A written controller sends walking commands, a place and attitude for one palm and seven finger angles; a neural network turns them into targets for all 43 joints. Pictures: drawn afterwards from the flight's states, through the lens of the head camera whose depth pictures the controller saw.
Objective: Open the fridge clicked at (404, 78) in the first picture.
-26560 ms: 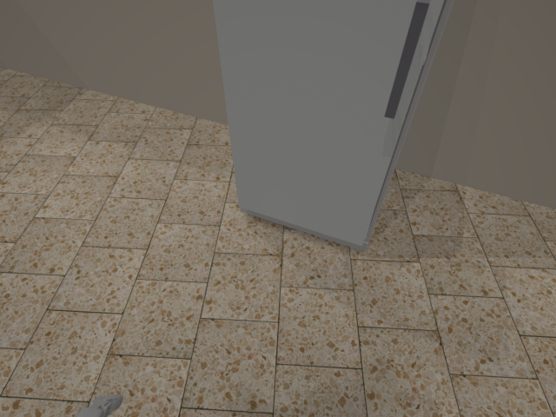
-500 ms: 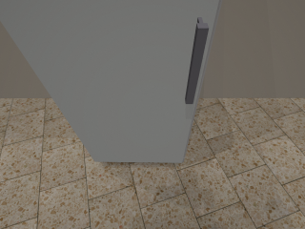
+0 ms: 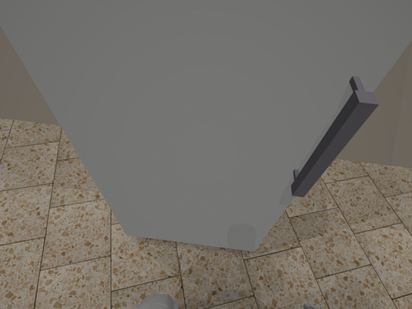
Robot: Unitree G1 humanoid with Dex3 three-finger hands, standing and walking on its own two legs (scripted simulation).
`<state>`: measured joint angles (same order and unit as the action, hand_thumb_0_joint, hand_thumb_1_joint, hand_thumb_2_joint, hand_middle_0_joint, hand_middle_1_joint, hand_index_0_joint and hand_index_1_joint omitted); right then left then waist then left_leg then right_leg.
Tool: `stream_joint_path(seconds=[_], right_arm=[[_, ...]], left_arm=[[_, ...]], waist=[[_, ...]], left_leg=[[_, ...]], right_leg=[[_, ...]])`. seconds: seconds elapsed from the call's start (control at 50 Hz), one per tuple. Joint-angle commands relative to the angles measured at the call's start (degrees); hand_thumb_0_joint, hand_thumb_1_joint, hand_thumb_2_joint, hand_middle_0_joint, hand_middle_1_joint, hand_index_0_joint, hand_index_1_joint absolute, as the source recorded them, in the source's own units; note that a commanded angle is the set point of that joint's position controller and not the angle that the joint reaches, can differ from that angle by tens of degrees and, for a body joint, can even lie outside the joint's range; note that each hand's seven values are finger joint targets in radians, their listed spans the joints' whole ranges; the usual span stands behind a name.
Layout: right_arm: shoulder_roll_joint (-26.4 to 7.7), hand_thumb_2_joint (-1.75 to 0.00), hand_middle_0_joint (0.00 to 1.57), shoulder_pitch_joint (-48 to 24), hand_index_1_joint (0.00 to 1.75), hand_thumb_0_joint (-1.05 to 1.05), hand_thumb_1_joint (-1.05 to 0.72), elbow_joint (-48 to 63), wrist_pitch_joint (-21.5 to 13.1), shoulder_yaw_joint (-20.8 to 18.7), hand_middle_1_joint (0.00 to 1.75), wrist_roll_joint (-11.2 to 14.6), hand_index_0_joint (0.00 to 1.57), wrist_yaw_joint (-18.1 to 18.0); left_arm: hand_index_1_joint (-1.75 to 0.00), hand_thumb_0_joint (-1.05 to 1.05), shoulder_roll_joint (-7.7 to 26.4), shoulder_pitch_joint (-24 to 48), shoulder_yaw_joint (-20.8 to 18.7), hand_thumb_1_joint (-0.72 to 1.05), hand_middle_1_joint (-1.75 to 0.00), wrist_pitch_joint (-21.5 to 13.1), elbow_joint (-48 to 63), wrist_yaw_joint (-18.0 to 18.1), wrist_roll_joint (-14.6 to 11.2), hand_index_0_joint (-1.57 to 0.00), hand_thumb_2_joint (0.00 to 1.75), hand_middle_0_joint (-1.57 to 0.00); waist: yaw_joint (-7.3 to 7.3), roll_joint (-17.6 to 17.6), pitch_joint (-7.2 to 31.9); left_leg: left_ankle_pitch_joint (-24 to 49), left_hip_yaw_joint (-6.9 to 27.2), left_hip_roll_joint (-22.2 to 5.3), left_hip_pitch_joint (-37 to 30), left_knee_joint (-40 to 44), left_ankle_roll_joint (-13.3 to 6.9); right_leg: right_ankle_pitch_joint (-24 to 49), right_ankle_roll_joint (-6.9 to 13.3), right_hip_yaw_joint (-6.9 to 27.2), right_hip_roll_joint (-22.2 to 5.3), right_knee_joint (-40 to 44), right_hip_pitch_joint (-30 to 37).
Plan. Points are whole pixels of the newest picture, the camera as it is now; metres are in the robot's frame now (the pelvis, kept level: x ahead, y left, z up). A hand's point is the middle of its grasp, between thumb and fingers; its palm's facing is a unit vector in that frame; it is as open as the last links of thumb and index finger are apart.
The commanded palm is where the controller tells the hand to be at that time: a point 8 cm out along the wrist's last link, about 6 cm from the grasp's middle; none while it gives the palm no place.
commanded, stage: come to a stop and stand still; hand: right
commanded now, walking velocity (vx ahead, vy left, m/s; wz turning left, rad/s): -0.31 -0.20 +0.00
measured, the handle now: (321, 146) +0.40 -0.16 +0.12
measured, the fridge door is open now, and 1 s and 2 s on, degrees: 0 0 0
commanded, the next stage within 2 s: look again from close up in 1.40 s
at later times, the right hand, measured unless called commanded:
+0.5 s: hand out of the picture +0.00 -0.26 -0.17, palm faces +0.09 +0.98 -0.18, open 7.4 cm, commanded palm none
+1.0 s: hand out of the picture -0.01 -0.18 -0.15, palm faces -0.02 +0.97 -0.23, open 7.3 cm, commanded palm none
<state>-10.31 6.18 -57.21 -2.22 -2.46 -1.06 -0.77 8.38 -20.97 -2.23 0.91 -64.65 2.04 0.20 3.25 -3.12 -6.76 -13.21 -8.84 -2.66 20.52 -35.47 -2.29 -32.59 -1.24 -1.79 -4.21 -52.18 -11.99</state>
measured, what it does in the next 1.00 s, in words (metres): steps on the spot: right foot, then left foot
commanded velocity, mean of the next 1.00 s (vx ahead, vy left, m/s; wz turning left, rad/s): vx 0.00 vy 0.04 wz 0.00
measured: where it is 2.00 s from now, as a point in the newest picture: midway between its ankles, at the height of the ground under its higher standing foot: outside the picture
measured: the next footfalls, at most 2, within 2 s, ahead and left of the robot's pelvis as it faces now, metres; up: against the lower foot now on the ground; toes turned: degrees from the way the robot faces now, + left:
right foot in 0.34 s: -0.02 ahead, -0.13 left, +0.00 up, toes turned -2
left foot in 0.94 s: -0.05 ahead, +0.12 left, +0.00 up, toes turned +4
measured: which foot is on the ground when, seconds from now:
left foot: down 0.00-0.34, up 0.36-0.92, down 0.94-1.00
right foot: up 0.00-0.32, down 0.34-1.00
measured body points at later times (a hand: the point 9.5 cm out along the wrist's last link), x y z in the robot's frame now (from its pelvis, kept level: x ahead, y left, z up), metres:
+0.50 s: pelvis -0.03 -0.06 +0.02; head -0.01 -0.10 +0.47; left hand +0.04 +0.18 -0.11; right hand -0.01 -0.31 -0.15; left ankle -0.03 +0.10 -0.66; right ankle -0.03 -0.13 -0.72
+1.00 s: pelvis -0.07 +0.00 +0.02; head -0.07 +0.01 +0.47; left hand -0.14 +0.21 -0.15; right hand -0.01 -0.23 -0.13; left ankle -0.09 +0.11 -0.72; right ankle -0.03 -0.13 -0.72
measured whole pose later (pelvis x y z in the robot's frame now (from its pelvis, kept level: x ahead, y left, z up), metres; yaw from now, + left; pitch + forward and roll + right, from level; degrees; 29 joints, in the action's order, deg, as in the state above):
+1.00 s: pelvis -0.07 +0.00 +0.02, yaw +1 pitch -1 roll +0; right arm -9.1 12.2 -61.1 1.0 -1.8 -0.8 -1.9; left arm 8.3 -21.4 -1.9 2.1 -66.2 1.4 1.1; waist 2.9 -1.4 -0.7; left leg -15.9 -3.1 -1.3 9.9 -26.7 -0.1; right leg -15.9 -0.8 -4.6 -3.3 -29.1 -15.6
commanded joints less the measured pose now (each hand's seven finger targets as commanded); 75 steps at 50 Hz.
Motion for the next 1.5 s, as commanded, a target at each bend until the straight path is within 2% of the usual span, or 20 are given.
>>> stream_joint_path(seconds=[0.0, 0.1, 0.22, 0.28, 0.3, 0.32, 0.34, 0.4, 0.46, 0.62, 0.8, 0.86, 0.88, 0.92, 0.94, 0.98, 1.08, 1.18, 1.46, 1.48], right_arm=[[-7.68, -0.9, 0.2, 5.82, 0.3, 0.0, -0.9, 1.19, 1.58, -1.66, 0.3, -0.39, 0.2, -2.08], [-9.36, -0.9, 0.2, 4.63, 0.3, 0.0, -0.9, 3.21, 2.48, -2.78, 0.3, -0.48, 0.2, -2.16], [-10.09, -0.9, 0.2, 3.53, 0.3, 0.0, -0.9, 5.07, 2.89, -3.43, 0.3, -1.36, 0.2, -2.12], [-9.54, -0.9, 0.2, 2.4, 0.3, 0.0, -0.9, 5.31, 3.41, -3.19, 0.3, -0.89, 0.2, -1.66], [-7.4, -0.9, 0.2, 3.29, 0.3, 0.0, -0.9, 5.35, 3.84, -2.6, 0.3, -0.42, 0.2, -1.44], [-3.5, -0.9, 0.2, 5.35, 0.3, 0.0, -0.9, 6.09, 4.2, -1.83, 0.3, 0.02, 0.2, -1.18], [-3.1, -0.9, 0.2, 3.62, 0.3, 0.0, -0.9, 6.29, 4.7, -1.38, 0.3, 0.02, 0.2, -1.4], [-4.69, -0.9, 0.2, 7.32, 0.3, 0.0, -0.9, 2.43, 5.06, -2.22, 0.3, -0.51, 0.2, -0.51], [-4.57, -0.9, 0.2, 10.55, 0.3, 0.0, -0.9, 0.02, 4.55, -2.11, 0.3, -0.44, 0.2, 0.06], [-4.54, -0.9, 0.2, 9.98, 0.3, 0.0, -0.9, -0.14, 5.33, -1.99, 0.3, -0.54, 0.2, 0.14], [-1.46, -0.9, 0.2, 9.85, 0.3, 0.0, -0.9, -1.24, 4.9, -0.51, 0.3, 0.08, 0.2, 0.07], [-1.64, -0.9, 0.2, 13.99, 0.3, 0.0, -0.9, -3.39, 3.83, -0.45, 0.3, 0.06, 0.2, -0.33], [-3.07, -0.9, 0.2, 14.7, 0.3, 0.0, -0.9, -3.76, 3.35, -0.5, 0.3, -0.03, 0.2, -0.76], [-7.64, -0.9, 0.2, 12.12, 0.3, 0.0, -0.9, -3.12, 2.51, -0.77, 0.3, 0.11, 0.2, -1.5], [-7.96, -0.9, 0.2, 10.06, 0.3, 0.0, -0.9, -2.35, 2.49, -0.59, 0.3, 0.15, 0.2, -1.49], [-5.89, -0.9, 0.2, 9.18, 0.3, 0.0, -0.9, -2.43, 1.92, -0.39, 0.3, 0.22, 0.2, -1.57], [-3.55, -0.9, 0.2, 9.24, 0.3, 0.0, -0.9, -3.06, 1.4, 0.35, 0.3, 0.66, 0.2, -1.27], [-3.26, -0.9, 0.2, 10.98, 0.3, 0.0, -0.9, -4.18, 1.81, 0.4, 0.3, 0.74, 0.2, -1.11], [-2.28, -0.9, 0.2, 14.76, 0.3, 0.0, -0.9, -6.0, 1.26, 0.93, 0.3, 0.36, 0.2, -1.19], [-3.76, -0.9, 0.2, 19.75, 0.3, 0.0, -0.9, -7.84, -0.05, 1.35, 0.3, -0.31, 0.2, -3.51]], left_arm=[[-0.3, 0.0, 2.16, -1.25, -0.98, 0.9, -0.3, 1.03, 2.55, 0.48, -0.03, -0.2, 0.9, -0.2], [-0.3, 0.0, 3.74, 0.87, -1.89, 0.9, -0.3, 2.43, 4.55, -0.58, 0.75, -0.2, 0.9, -0.2], [-0.3, 0.0, 4.01, 3.68, -1.88, 0.9, -0.3, 1.5, 7.9, -1.11, 0.62, -0.2, 0.9, -0.2], [-0.3, 0.0, 4.08, -0.22, -1.73, 0.9, -0.3, 0.33, 7.42, -1.18, 0.6, -0.2, 0.9, -0.2], [-0.3, 0.0, 6.03, -1.23, -1.91, 0.9, -0.3, -0.34, 7.24, -1.16, 0.67, -0.2, 0.9, -0.2], [-0.3, 0.0, 10.58, -0.09, -2.67, 0.9, -0.3, -0.97, 8.76, -1.03, 1.31, -0.2, 0.9, -0.2], [-0.3, 0.0, 13.0, 5.15, -2.53, 0.9, -0.3, -0.56, 10.92, -0.74, 1.81, -0.2, 0.9, -0.2], [-0.3, 0.0, 9.91, 10.85, -1.18, 0.9, -0.3, -1.44, 11.16, 0.59, 2.04, -0.2, 0.9, -0.2], [-0.3, 0.0, 9.07, 7.33, -1.21, 0.9, -0.3, -1.98, 9.73, 1.15, 1.37, -0.2, 0.9, -0.2], [-0.3, 0.0, 9.52, -2.03, -1.27, 0.9, -0.3, -1.99, 5.38, 2.3, 1.23, -0.2, 0.9, -0.2], [-0.3, 0.0, 9.78, 0.44, -1.79, 0.9, -0.3, -1.01, 3.18, 0.69, 1.54, -0.2, 0.9, -0.2], [-0.3, 0.0, 8.47, 0.11, -1.8, 0.9, -0.3, -0.86, 2.08, 0.29, 0.97, -0.2, 0.9, -0.2], [-0.3, 0.0, 6.58, -0.44, -1.49, 0.9, -0.3, -0.86, 1.67, 0.01, 0.65, -0.2, 0.9, -0.2], [-0.3, 0.0, 0.92, -0.2, 0.22, 0.9, -0.3, -0.4, 2.39, -0.58, 0.46, -0.2, 0.9, -0.2], [-0.3, 0.0, 0.92, -0.27, 0.35, 0.9, -0.3, -0.21, 2.43, -0.85, 0.86, -0.2, 0.9, -0.2], [-0.3, 0.0, 1.71, -0.05, 0.25, 0.9, -0.3, 0.39, 1.46, -0.8, 1.37, -0.2, 0.9, -0.2], [-0.3, 0.0, 1.08, -3.96, 0.62, 0.9, -0.3, -0.26, -1.17, -0.44, 1.02, -0.2, 0.9, -0.2], [-0.3, 0.0, 2.18, -1.45, 0.71, 0.9, -0.3, -0.84, -1.4, 0.02, 0.87, -0.2, 0.9, -0.2], [-0.3, 0.0, 3.2, 2.41, 0.74, 0.9, -0.3, -1.17, -0.15, 0.14, 0.45, -0.2, 0.9, -0.2], [-0.3, 0.0, 5.54, 8.83, 0.75, 0.9, -0.3, -2.18, 4.06, -0.58, -0.04, -0.2, 0.9, -0.2]], waist=[[-3.58, 11.44, 5.39], [-3.5, 10.49, 8.63], [-3.79, 12.29, 11.94], [-1.12, 11.87, 12.23], [-0.58, 4.91, 11.88], [-1.06, -12.66, 9.83], [-1.3, -16.36, 5.05], [-4.39, -5.66, 3.65], [-3.45, -0.39, 6.46], [-0.42, -4.43, 6.57], [-1.31, -7.96, 5.16], [-3.43, -3.48, 6.01], [-3.71, 0.15, 5.84], [-2.78, 13.73, 2.8], [-2.3, 12.1, 2.11], [-2.77, 17.7, -1.23], [-1.28, 8.08, 0.54], [-2.65, 0.7, 0.27], [-2.91, 3.73, 3.04], [-5.68, 3.09, 1.77]], left_leg=[[42.72, 13.88, -19.02, -6.73, 13.52, -10.14], [35.73, 11.91, -17.98, -6.87, 14.32, -8.82], [25.3, 12.78, -17.41, -8.05, 13.32, -8.51], [10.47, 10.97, -13.88, -2.6, 10.18, -4.01], [1.07, 8.68, -9.98, 2.1, 5.12, -1.14], [-13.55, 3.85, -2.26, 7.88, -3.89, 3.23], [-19.16, 6.89, 0.58, 5.76, -10.93, 4.31], [-8.87, 12.51, 1.0, 6.01, -20.95, 4.26], [-4.75, 13.01, 1.12, 10.25, -24.18, 5.71], [-8.63, 12.42, 0.53, 10.73, -20.72, 6.46], [-11.04, 6.27, 0.38, -3.99, -1.36, 4.43], [-0.01, 4.53, 0.97, -14.08, 13.06, 4.14], [1.1, 7.29, -1.51, -16.96, 16.05, 3.47], [-10.55, 19.44, -13.3, -9.49, 25.14, -1.62], [-15.36, 19.43, -14.57, -4.18, 26.55, -3.01], [-11.86, 18.44, -11.12, -1.82, 26.61, -3.23], [-0.89, 12.79, -7.36, -3.0, 19.82, -2.14], [2.36, 10.99, -4.23, -5.08, 17.44, 0.52], [4.4, 10.8, -4.05, -7.2, 18.05, 1.34], [25.96, 16.14, -7.75, -7.44, 17.8, 3.14]], right_leg=[[-0.59, -0.37, 2.31, -0.38, -9.58, -7.9], [6.54, -1.86, 1.35, 1.62, -10.99, -10.97], [6.65, -1.62, 0.66, 1.36, 2.66, -7.22], [16.73, -1.04, -2.05, 2.43, 19.7, 2.63], [18.86, -0.32, 1.41, -0.32, 27.82, 7.07], [20.76, 2.88, 16.73, -12.53, 36.63, 4.18], [19.21, 7.36, 22.07, -17.59, 41.77, -7.59], [20.28, 6.2, 15.23, -12.41, 40.74, -5.45], [27.77, 5.58, 10.52, -11.65, 39.1, 4.94], [45.46, 6.84, 9.9, -14.13, 36.39, 13.36], [16.11, 8.12, 10.34, -11.93, 40.79, -0.23], [14.97, 4.62, 6.61, -7.91, 36.65, -5.0], [14.41, 2.59, 3.95, -5.41, 33.38, -7.56], [10.75, -0.32, -1.91, 0.37, 24.13, -9.58], [11.48, -0.12, -1.76, -0.02, 22.32, -6.26], [13.32, 0.09, -0.89, -0.37, 18.16, -6.92], [22.23, -0.15, -0.57, -1.16, 23.92, -0.91], [27.1, -0.15, 0.55, -2.68, 28.88, 0.42], [27.15, 0.4, 0.62, -2.61, 30.53, 3.43], [22.79, -0.51, -0.96, -1.82, 17.56, -2.59]])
